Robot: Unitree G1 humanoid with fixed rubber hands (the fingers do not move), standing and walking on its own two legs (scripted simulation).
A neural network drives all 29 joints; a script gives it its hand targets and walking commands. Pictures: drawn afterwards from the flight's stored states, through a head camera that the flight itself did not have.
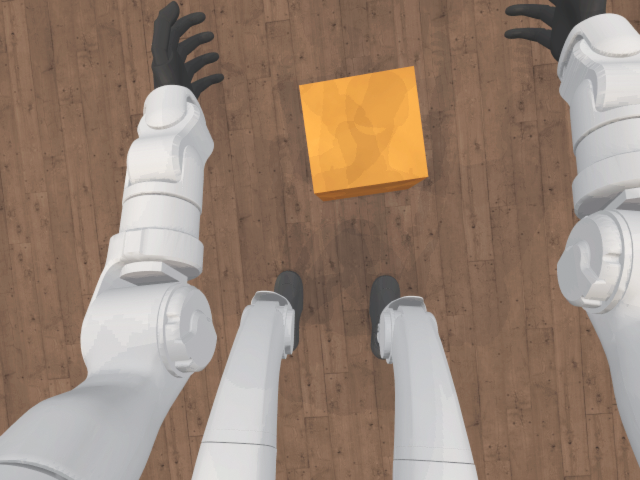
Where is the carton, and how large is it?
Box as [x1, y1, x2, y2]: [299, 66, 427, 200]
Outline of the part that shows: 413,66 299,85 314,193 322,200 405,189 427,176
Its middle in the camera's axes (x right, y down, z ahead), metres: +0.08 -0.21 +0.83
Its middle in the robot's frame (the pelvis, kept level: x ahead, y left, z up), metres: +0.53 -0.02 -0.53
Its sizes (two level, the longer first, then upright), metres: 0.210 0.200 0.250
